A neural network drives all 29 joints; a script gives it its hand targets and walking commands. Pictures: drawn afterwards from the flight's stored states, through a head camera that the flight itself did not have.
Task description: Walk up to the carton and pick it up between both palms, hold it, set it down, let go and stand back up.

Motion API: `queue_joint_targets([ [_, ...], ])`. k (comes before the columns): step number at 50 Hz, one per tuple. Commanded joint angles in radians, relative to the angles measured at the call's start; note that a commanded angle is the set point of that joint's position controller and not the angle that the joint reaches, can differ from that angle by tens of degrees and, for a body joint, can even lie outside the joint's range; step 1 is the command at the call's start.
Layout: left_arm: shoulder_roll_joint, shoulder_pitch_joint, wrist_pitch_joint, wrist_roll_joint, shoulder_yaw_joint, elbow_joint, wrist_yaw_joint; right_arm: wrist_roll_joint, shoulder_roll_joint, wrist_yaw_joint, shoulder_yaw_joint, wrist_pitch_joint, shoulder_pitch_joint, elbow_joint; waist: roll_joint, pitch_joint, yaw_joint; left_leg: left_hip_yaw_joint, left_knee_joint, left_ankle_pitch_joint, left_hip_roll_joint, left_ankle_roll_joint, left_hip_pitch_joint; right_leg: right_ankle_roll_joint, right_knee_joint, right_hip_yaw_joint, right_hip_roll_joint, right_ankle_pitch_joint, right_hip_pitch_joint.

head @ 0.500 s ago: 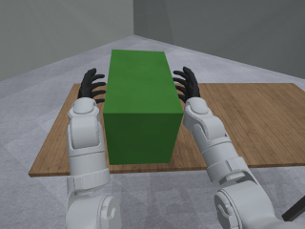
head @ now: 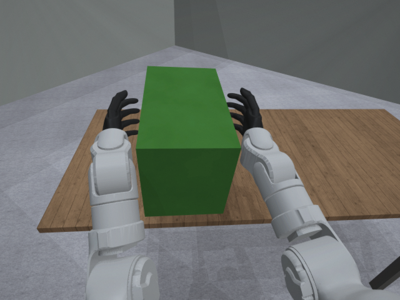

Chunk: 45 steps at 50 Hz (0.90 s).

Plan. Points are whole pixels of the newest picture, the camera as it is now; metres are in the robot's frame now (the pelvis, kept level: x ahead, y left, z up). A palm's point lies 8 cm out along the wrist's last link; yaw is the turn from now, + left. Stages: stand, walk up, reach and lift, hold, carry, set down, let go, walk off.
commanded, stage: hold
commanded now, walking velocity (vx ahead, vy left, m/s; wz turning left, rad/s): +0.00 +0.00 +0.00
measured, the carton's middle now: (183, 136) +0.42 +0.02 +0.16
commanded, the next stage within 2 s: none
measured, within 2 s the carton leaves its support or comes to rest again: neither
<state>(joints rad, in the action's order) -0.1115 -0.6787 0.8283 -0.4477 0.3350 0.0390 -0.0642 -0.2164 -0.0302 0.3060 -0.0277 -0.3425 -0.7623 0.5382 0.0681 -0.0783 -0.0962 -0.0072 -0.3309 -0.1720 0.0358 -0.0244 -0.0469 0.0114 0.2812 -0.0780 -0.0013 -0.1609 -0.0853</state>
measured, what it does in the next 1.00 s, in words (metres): stands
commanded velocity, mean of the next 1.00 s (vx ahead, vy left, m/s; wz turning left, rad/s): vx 0.00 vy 0.00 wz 0.00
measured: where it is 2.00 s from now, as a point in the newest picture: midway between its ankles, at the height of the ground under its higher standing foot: outside the picture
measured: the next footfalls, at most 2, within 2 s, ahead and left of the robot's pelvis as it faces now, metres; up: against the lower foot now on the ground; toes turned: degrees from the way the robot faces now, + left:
none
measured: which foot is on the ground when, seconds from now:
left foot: down 0.00-1.00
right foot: down 0.00-1.00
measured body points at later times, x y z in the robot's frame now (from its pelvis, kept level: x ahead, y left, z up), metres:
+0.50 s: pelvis -0.01 +0.00 +0.00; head -0.06 +0.03 +0.45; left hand +0.36 +0.14 +0.22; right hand +0.37 -0.11 +0.22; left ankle +0.02 +0.13 -0.75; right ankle +0.01 -0.11 -0.75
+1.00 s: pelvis +0.00 +0.00 +0.00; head -0.06 +0.03 +0.45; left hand +0.37 +0.14 +0.22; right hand +0.37 -0.11 +0.22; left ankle +0.02 +0.13 -0.75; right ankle +0.01 -0.11 -0.75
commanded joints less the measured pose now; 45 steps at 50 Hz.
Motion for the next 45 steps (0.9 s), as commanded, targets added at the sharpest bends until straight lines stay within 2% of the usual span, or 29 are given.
queue_joint_targets([
  [1,-0.516,-0.649,-0.061,0.182,-0.524,-0.086,-0.114,-0.078,-0.582,-0.091,-0.345,0.066,-0.737,-0.327,-0.112,0.418,-0.037,0.055,0.008,0.288,-0.071,-0.002,-0.094,-0.057,-0.011,-0.034,-0.057,0.225,-0.072],
  [3,-0.504,-0.609,-0.053,0.168,-0.507,-0.077,-0.119,-0.080,-0.571,-0.084,-0.345,0.066,-0.720,-0.330,-0.101,0.396,-0.025,0.055,0.004,0.302,-0.069,-0.003,-0.092,-0.062,-0.014,-0.036,-0.060,0.242,-0.076],
  [4,-0.496,-0.620,-0.051,0.168,-0.509,-0.088,-0.120,-0.081,-0.563,-0.083,-0.338,0.060,-0.711,-0.316,-0.108,0.390,-0.037,0.055,0.004,0.303,-0.072,-0.005,-0.102,-0.059,-0.018,-0.033,-0.061,0.245,-0.076],
  [6,-0.494,-0.610,-0.046,0.161,-0.496,-0.070,-0.124,-0.083,-0.569,-0.085,-0.350,0.055,-0.713,-0.318,-0.096,0.363,-0.018,0.056,0.018,0.273,-0.066,0.001,-0.076,-0.059,-0.017,-0.034,-0.061,0.223,-0.073],
  [7,-0.494,-0.624,-0.045,0.163,-0.496,-0.069,-0.127,-0.075,-0.562,-0.085,-0.333,0.056,-0.705,-0.302,-0.101,0.351,-0.027,0.055,0.023,0.260,-0.068,0.001,-0.068,-0.054,-0.018,-0.039,-0.062,0.206,-0.074],
  [8,-0.498,-0.616,-0.048,0.165,-0.500,-0.086,-0.124,-0.082,-0.573,-0.087,-0.355,0.062,-0.720,-0.348,-0.087,0.386,-0.015,0.057,0.019,0.279,-0.072,0.006,-0.079,-0.058,-0.013,-0.039,-0.062,0.229,-0.086],
  [10,-0.503,-0.635,-0.052,0.178,-0.514,-0.116,-0.120,-0.094,-0.579,-0.084,-0.367,0.066,-0.719,-0.354,-0.094,0.409,-0.015,0.057,0.008,0.301,-0.070,-0.003,-0.088,-0.063,-0.008,-0.043,-0.063,0.249,-0.083],
  [14,-0.485,-0.614,-0.048,0.157,-0.477,-0.059,-0.122,-0.072,-0.577,-0.088,-0.349,0.057,-0.724,-0.334,-0.066,0.353,-0.006,0.058,0.032,0.209,-0.070,0.018,-0.064,-0.061,-0.023,-0.033,-0.057,0.182,-0.061],
  [18,-0.500,-0.638,-0.054,0.173,-0.498,-0.076,-0.120,-0.078,-0.588,-0.087,-0.356,0.071,-0.773,-0.392,-0.070,0.417,0.000,0.061,0.021,0.230,-0.075,0.014,-0.069,-0.067,-0.019,-0.030,-0.054,0.214,-0.078],
  [20,-0.482,-0.641,-0.049,0.154,-0.465,-0.034,-0.120,-0.069,-0.585,-0.088,-0.343,0.058,-0.758,-0.334,-0.065,0.353,0.003,0.063,0.035,0.177,-0.074,0.026,-0.047,-0.068,-0.029,-0.027,-0.049,0.172,-0.051],
  [23,-0.487,-0.661,-0.050,0.160,-0.476,-0.048,-0.126,-0.059,-0.578,-0.095,-0.325,0.060,-0.741,-0.296,-0.075,0.354,-0.015,0.061,0.042,0.159,-0.066,0.020,-0.053,-0.058,-0.027,-0.030,-0.052,0.127,-0.043],
  [24,-0.486,-0.668,-0.049,0.149,-0.458,-0.009,-0.127,-0.052,-0.578,-0.095,-0.310,0.057,-0.753,-0.276,-0.074,0.330,-0.002,0.064,0.052,0.121,-0.062,0.025,-0.031,-0.061,-0.028,-0.033,-0.048,0.094,-0.035],
  [25,-0.496,-0.668,-0.051,0.155,-0.475,-0.033,-0.124,-0.052,-0.586,-0.101,-0.317,0.062,-0.746,-0.286,-0.088,0.367,-0.009,0.062,0.051,0.132,-0.059,0.020,-0.041,-0.057,-0.024,-0.029,-0.049,0.108,-0.049],
  [26,-0.483,-0.680,-0.049,0.151,-0.457,-0.003,-0.126,-0.042,-0.578,-0.103,-0.296,0.057,-0.739,-0.247,-0.087,0.324,-0.012,0.067,0.061,0.107,-0.060,0.024,-0.024,-0.058,-0.027,-0.030,-0.049,0.082,-0.031],
  [27,-0.497,-0.675,-0.052,0.152,-0.464,0.005,-0.128,-0.037,-0.574,-0.105,-0.283,0.061,-0.752,-0.257,-0.084,0.339,-0.019,0.065,0.065,0.102,-0.058,0.024,-0.026,-0.058,-0.025,-0.041,-0.055,0.065,-0.033],
  [28,-0.487,-0.684,-0.055,0.154,-0.461,-0.002,-0.128,-0.041,-0.577,-0.106,-0.292,0.062,-0.739,-0.245,-0.096,0.342,-0.021,0.063,0.055,0.124,-0.059,0.021,-0.033,-0.050,-0.027,-0.033,-0.051,0.086,-0.032],
  [29,-0.502,-0.679,-0.059,0.165,-0.483,-0.029,-0.125,-0.045,-0.582,-0.107,-0.295,0.069,-0.748,-0.271,-0.104,0.389,-0.014,0.065,0.047,0.170,-0.059,0.016,-0.042,-0.049,-0.017,-0.035,-0.055,0.118,-0.053],
  [30,-0.524,-0.691,-0.067,0.187,-0.512,-0.069,-0.120,-0.062,-0.592,-0.105,-0.317,0.079,-0.761,-0.303,-0.100,0.430,-0.022,0.060,0.030,0.221,-0.059,0.007,-0.059,-0.054,-0.008,-0.039,-0.060,0.164,-0.063],
  [31,-0.515,-0.662,-0.064,0.173,-0.502,-0.040,-0.116,-0.068,-0.582,-0.101,-0.320,0.075,-0.766,-0.312,-0.117,0.430,-0.015,0.062,0.017,0.249,-0.067,0.003,-0.069,-0.056,-0.011,-0.033,-0.055,0.189,-0.066],
  [32,-0.515,-0.682,-0.065,0.178,-0.511,-0.051,-0.115,-0.066,-0.583,-0.098,-0.322,0.075,-0.792,-0.317,-0.105,0.431,-0.024,0.060,0.014,0.247,-0.068,0.003,-0.073,-0.056,-0.016,-0.036,-0.058,0.177,-0.068],
  [33,-0.500,-0.681,-0.062,0.161,-0.485,-0.027,-0.118,-0.062,-0.583,-0.095,-0.313,0.065,-0.763,-0.273,-0.101,0.372,-0.021,0.060,0.024,0.215,-0.065,0.010,-0.059,-0.059,-0.021,-0.034,-0.054,0.156,-0.054],
  [35,-0.495,-0.619,-0.049,0.145,-0.465,-0.009,-0.126,-0.055,-0.569,-0.095,-0.303,0.065,-0.728,-0.267,-0.098,0.349,-0.026,0.061,0.035,0.197,-0.063,0.013,-0.064,-0.059,-0.025,-0.035,-0.048,0.155,-0.061],
  [36,-0.487,-0.624,-0.046,0.137,-0.453,-0.004,-0.131,-0.055,-0.568,-0.096,-0.306,0.063,-0.739,-0.262,-0.079,0.324,-0.008,0.063,0.043,0.176,-0.062,0.019,-0.044,-0.059,-0.027,-0.032,-0.051,0.131,-0.065],
  [37,-0.502,-0.638,-0.046,0.142,-0.462,-0.012,-0.131,-0.057,-0.573,-0.097,-0.312,0.064,-0.741,-0.274,-0.096,0.338,-0.022,0.063,0.042,0.191,-0.066,0.016,-0.053,-0.058,-0.023,-0.034,-0.051,0.152,-0.074],
  [38,-0.493,-0.638,-0.049,0.146,-0.460,-0.022,-0.130,-0.061,-0.578,-0.097,-0.319,0.066,-0.750,-0.282,-0.087,0.360,0.003,0.067,0.038,0.197,-0.064,0.018,-0.052,-0.059,-0.020,-0.029,-0.052,0.156,-0.066],
  [39,-0.496,-0.648,-0.053,0.156,-0.469,-0.046,-0.127,-0.063,-0.575,-0.097,-0.322,0.073,-0.757,-0.301,-0.082,0.379,-0.015,0.064,0.028,0.221,-0.068,0.010,-0.062,-0.061,-0.020,-0.036,-0.052,0.184,-0.065],
  [41,-0.492,-0.662,-0.060,0.154,-0.466,-0.035,-0.122,-0.072,-0.587,-0.096,-0.335,0.074,-0.786,-0.315,-0.077,0.380,0.003,0.065,0.024,0.226,-0.069,0.017,-0.059,-0.062,-0.021,-0.032,-0.052,0.190,-0.061],
  [42,-0.493,-0.670,-0.062,0.153,-0.468,-0.048,-0.119,-0.071,-0.590,-0.099,-0.341,0.070,-0.765,-0.299,-0.081,0.386,-0.008,0.062,0.027,0.219,-0.068,0.015,-0.075,-0.063,-0.020,-0.038,-0.052,0.180,-0.061],
  [45,-0.498,-0.664,-0.064,0.162,-0.480,-0.039,-0.119,-0.073,-0.587,-0.098,-0.336,0.078,-0.775,-0.321,-0.077,0.392,0.003,0.064,0.023,0.227,-0.068,0.015,-0.062,-0.062,-0.018,-0.035,-0.056,0.174,-0.060],
])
